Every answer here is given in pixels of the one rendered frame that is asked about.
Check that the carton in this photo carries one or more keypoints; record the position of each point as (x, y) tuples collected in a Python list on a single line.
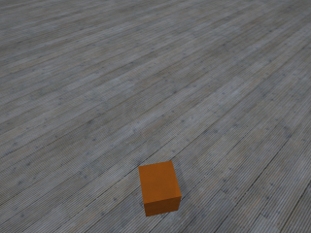
[(160, 189)]

